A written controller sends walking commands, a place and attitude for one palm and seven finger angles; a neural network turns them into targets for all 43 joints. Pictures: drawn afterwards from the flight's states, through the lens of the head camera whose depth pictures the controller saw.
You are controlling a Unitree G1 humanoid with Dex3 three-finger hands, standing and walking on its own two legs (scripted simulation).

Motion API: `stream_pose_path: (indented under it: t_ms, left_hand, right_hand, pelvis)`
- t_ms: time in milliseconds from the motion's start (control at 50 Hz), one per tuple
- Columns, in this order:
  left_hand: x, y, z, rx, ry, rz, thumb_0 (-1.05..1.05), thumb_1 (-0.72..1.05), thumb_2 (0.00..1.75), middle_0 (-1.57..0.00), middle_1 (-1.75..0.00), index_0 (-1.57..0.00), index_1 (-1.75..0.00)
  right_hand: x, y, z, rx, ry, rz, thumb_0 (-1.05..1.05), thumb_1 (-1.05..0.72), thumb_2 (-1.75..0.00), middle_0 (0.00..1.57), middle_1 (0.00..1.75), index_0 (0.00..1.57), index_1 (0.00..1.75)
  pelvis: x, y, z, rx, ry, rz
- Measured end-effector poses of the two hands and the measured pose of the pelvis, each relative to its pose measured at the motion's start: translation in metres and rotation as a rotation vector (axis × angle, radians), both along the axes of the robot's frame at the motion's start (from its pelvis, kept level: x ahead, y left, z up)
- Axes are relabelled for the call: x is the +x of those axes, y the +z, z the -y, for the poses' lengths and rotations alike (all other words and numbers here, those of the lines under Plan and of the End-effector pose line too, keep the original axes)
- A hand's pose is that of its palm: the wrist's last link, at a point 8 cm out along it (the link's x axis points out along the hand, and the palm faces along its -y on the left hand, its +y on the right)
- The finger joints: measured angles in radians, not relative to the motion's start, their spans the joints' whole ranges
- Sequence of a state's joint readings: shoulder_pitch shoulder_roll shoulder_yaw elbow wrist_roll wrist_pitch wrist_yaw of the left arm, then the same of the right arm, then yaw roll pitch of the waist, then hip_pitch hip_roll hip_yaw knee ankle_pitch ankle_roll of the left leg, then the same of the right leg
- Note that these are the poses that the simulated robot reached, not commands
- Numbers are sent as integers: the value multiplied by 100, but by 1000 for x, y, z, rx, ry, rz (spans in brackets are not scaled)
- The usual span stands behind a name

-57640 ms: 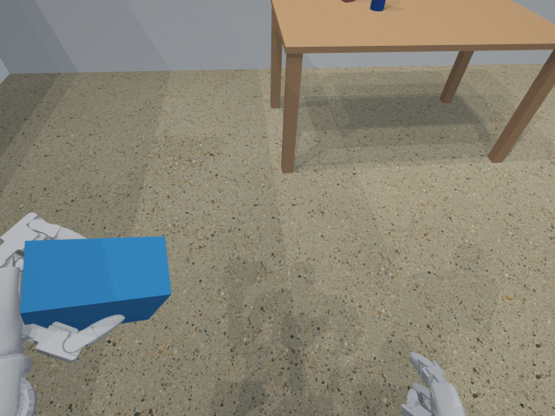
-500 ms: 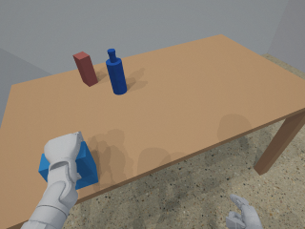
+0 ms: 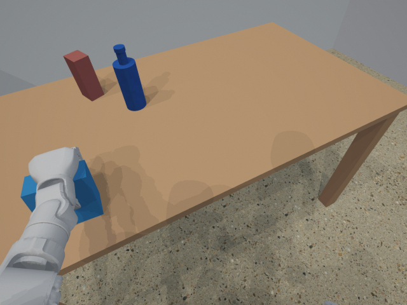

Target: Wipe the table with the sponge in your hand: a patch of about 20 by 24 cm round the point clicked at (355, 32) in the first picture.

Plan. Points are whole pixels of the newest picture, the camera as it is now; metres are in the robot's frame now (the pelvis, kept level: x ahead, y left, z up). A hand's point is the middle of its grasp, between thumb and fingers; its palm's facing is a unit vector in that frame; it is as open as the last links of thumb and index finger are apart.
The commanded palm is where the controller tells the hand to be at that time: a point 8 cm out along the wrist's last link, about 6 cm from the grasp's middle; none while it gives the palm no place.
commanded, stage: wipe forward along the middle lane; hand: left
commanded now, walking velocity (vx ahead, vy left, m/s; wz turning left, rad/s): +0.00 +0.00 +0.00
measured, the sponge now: (69, 202) +0.34 +0.33 -0.02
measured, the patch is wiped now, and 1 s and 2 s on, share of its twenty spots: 0.95 0.95 0.95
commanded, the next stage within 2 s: slide back across to the first lane in 0.74 s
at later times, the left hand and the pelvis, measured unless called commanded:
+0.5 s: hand (64, 165) +0.40 +0.35 +0.04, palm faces -0.13 +0.02 -0.99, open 10.5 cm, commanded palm +0.39 +0.34 +0.07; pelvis +0.00 +0.00 -0.01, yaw +0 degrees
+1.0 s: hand (57, 156) +0.43 +0.37 +0.04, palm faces -0.10 -0.01 -0.99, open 10.5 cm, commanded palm +0.41 +0.37 +0.08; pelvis +0.01 +0.03 -0.01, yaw -2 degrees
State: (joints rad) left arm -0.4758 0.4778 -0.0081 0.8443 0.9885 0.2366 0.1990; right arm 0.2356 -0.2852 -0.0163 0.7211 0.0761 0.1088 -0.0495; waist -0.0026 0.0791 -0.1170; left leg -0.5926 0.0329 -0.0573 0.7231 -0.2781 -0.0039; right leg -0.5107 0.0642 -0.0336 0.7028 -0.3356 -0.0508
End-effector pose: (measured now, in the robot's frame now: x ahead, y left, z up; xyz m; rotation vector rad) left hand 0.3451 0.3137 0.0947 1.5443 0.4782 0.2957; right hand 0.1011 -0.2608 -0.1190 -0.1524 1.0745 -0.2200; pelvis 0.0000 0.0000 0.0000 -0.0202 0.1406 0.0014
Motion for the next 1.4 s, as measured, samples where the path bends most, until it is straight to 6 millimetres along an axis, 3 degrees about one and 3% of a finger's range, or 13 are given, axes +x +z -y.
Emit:
stream_pose_path:
  t_ms: [160, 480, 680, 980, 1160, 1400]
  left_hand:
    - [17, 1, -5, 28, -8, -13, 1, -58, 106, -74, -126, -74, -127]
    - [45, 2, -21, 38, 13, -19, 2, -59, 106, -74, -127, -75, -127]
    - [62, 1, -33, 26, 14, -25, 2, -59, 106, -74, -127, -75, -128]
    - [72, 1, -51, 6, 2, 9, 2, -59, 106, -73, -128, -74, -129]
    - [70, 4, -63, -1, 10, 37, 2, -57, 106, -71, -130, -72, -131]
    - [64, 4, -85, -9, 34, 27, 2, -56, 106, -69, -132, -69, -134]
  right_hand:
    - [-13, -7, 1, 8, -10, -41, 1, -91, -90, 20, 30, 20, 30]
    - [-11, -7, -6, 0, 0, -54, 0, -91, -90, 20, 30, 20, 30]
    - [-28, -6, -8, -22, -27, -110, 0, -91, -90, 20, 30, 20, 30]
    - [-47, -6, -30, -10, -62, -149, 0, -91, -90, 20, 30, 20, 30]
    - [-37, 0, -45, 3, -57, -120, 0, -91, -90, 20, 30, 20, 30]
    - [-2, 11, -49, -6, -18, -79, 0, -91, -90, 20, 30, 20, 30]
  pelvis:
    - [0, -3, 1, -5, 1, -31]
    - [1, -8, -3, -18, 6, -81]
    - [6, -10, -12, -27, -5, -108]
    - [6, -10, -33, -37, -19, -119]
    - [10, -6, -42, -38, -20, -101]
    - [24, -2, -48, -40, -17, -88]
